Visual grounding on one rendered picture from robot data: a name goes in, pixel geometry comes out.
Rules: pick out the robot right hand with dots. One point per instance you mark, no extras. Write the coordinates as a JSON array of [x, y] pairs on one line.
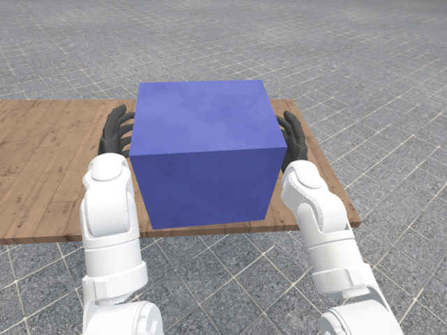
[[295, 139]]

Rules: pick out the left robot forearm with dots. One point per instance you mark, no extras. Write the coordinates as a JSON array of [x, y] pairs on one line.
[[110, 235]]

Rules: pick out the right robot forearm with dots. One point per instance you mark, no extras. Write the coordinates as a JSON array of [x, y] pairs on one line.
[[339, 270]]

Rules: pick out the robot left hand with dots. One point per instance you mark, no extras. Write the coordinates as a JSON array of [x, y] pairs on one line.
[[111, 139]]

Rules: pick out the carton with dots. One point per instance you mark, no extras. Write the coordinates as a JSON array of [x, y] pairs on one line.
[[205, 152]]

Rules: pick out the table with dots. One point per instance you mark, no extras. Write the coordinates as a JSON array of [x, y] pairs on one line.
[[46, 147]]

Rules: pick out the left robot upper arm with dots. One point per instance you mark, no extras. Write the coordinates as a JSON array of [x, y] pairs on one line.
[[135, 318]]

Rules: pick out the right robot upper arm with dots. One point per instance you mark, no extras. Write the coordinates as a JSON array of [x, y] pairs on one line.
[[361, 318]]

